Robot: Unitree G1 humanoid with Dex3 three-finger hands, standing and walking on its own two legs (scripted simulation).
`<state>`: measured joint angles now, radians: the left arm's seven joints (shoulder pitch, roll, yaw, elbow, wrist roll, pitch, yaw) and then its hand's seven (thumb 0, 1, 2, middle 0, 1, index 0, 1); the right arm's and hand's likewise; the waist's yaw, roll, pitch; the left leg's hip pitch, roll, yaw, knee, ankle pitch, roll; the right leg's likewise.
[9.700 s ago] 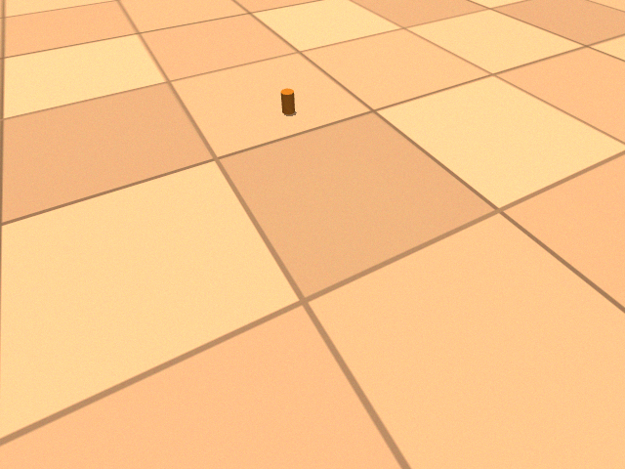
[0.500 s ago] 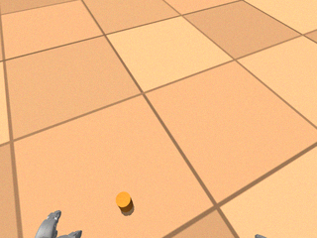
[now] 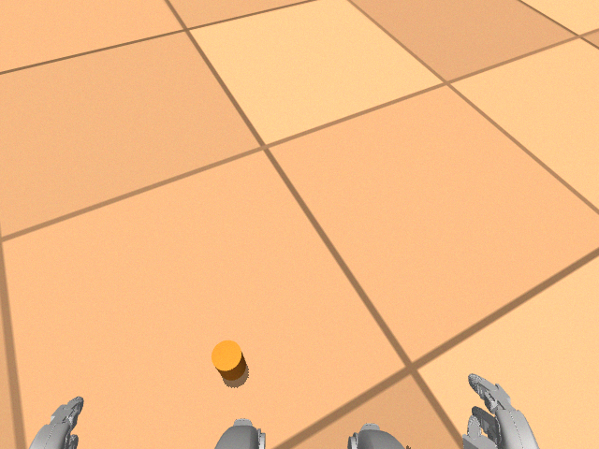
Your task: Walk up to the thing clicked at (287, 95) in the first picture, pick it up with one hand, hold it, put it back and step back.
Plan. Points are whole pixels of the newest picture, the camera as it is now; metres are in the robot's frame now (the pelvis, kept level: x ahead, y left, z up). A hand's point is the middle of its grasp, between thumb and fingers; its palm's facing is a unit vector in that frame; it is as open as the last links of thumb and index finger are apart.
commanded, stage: go down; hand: left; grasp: from the side
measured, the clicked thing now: (229, 361) +0.39 +0.20 -0.63
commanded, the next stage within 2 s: none
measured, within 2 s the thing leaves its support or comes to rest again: neither
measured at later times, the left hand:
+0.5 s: hand (108, 398) +0.23 +0.32 -0.20, palm faces +0.12 -0.96 -0.25, open 17.5 cm
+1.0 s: hand (106, 374) +0.28 +0.37 -0.26, palm faces +0.15 -0.97 -0.20, open 17.0 cm
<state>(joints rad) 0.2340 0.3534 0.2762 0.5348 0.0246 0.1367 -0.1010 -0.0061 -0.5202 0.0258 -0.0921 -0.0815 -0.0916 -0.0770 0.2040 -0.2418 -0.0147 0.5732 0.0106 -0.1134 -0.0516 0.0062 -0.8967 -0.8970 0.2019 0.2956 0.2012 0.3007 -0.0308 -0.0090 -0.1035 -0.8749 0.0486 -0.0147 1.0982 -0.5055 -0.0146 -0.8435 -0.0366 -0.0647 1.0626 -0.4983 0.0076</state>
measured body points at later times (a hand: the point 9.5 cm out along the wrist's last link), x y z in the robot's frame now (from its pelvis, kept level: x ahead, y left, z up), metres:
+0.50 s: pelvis -0.03 +0.00 -0.12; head +0.13 +0.03 +0.30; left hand +0.22 +0.37 -0.19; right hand +0.16 -0.26 -0.22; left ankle +0.01 +0.13 -0.66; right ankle +0.01 -0.13 -0.66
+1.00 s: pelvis -0.07 +0.00 -0.23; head +0.13 +0.04 +0.18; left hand +0.27 +0.42 -0.25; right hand +0.09 -0.28 -0.33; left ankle +0.01 +0.13 -0.66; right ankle +0.01 -0.13 -0.66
